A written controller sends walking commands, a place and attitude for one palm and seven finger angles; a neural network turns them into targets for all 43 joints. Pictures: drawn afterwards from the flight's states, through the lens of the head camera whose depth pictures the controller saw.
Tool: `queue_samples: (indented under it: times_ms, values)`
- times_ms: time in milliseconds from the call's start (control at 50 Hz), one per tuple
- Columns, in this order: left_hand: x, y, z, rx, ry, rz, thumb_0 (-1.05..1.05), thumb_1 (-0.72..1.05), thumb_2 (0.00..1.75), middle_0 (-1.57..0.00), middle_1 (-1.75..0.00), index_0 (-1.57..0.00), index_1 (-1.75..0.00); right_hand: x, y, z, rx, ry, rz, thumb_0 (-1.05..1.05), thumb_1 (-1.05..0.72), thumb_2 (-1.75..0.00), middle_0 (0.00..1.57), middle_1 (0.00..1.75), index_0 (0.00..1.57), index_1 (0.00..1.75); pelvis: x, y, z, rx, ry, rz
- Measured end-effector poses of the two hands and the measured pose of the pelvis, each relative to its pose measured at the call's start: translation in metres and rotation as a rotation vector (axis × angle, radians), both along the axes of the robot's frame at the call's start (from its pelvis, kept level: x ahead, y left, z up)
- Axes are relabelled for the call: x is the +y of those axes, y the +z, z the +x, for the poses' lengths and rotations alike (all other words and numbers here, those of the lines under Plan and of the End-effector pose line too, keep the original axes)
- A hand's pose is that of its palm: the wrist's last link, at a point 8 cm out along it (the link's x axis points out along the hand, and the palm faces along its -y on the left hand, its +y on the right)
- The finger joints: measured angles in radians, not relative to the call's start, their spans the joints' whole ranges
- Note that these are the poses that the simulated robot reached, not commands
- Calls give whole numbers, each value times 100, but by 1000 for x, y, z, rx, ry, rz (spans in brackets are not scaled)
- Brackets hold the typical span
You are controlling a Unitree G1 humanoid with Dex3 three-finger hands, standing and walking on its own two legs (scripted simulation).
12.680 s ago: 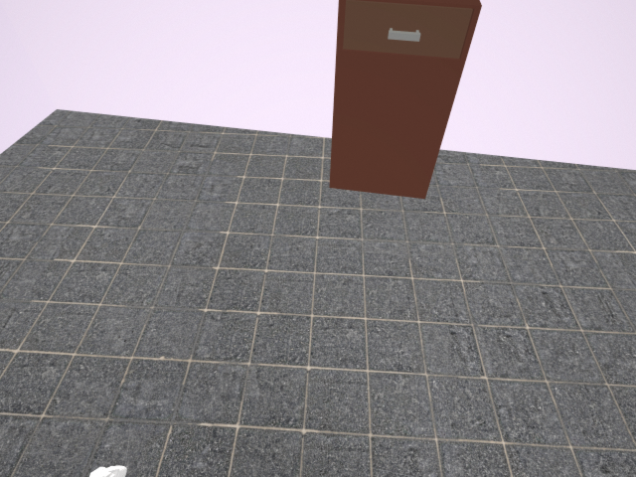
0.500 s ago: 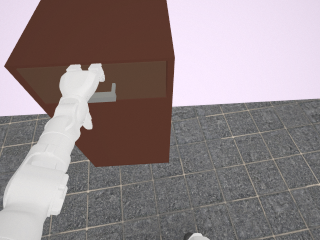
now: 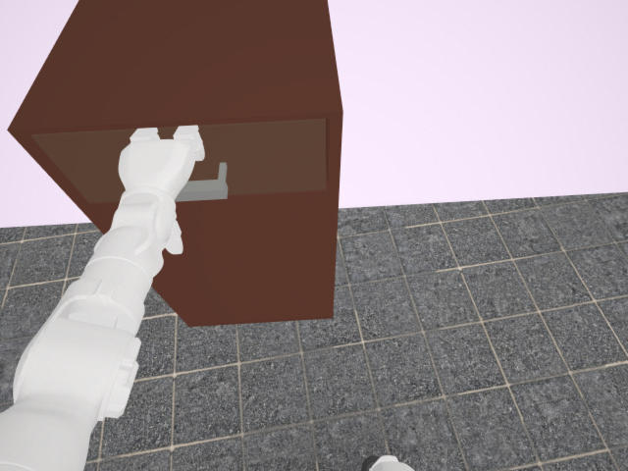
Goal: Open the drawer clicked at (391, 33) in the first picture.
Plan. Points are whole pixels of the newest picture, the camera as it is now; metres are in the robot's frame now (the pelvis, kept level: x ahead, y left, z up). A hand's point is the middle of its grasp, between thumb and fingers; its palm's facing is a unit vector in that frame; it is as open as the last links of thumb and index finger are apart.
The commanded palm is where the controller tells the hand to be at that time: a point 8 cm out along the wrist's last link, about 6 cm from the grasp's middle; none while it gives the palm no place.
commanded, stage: lower the fingers behind the handle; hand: left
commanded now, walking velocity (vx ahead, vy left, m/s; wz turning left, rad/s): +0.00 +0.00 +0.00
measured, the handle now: (192, 180) +0.54 +0.18 +0.00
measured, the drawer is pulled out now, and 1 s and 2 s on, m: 0.00 0.00 0.00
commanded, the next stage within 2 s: close the thumb around the handle in 1.46 s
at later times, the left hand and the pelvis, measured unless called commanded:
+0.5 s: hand (183, 207) +0.48 +0.18 +0.01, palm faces -0.05 +0.01 -1.00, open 13.8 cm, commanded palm +0.46 +0.19 +0.07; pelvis -0.01 +0.00 -0.01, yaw +0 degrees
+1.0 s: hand (192, 215) +0.49 +0.18 -0.02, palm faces -0.05 +0.00 -1.00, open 13.8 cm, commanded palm +0.47 +0.19 +0.04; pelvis -0.01 +0.00 -0.03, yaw +0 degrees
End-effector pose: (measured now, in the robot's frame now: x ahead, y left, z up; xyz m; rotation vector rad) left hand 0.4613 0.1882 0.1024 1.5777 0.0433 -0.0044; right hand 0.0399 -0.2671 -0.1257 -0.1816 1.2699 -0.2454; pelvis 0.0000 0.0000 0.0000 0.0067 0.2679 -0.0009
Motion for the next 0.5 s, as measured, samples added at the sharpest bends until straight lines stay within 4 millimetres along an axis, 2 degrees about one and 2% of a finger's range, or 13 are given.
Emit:
queue_samples:
  times_ms: [240,500]
  values:
    - [-1,-18,-3,15,-22,-17,0,-49,30,-32,-120,-32,-120,-5,-2,-22,52,-22,-16,1,-90,-90,20,30,20,30,-1,-4,-2,21,-6,0]
    - [-5,-35,-2,23,-12,-1,0,-49,30,-32,-120,-32,-120,-4,-8,-29,60,-19,-18,1,-90,-90,20,30,20,30,0,-10,-8,49,2,-1]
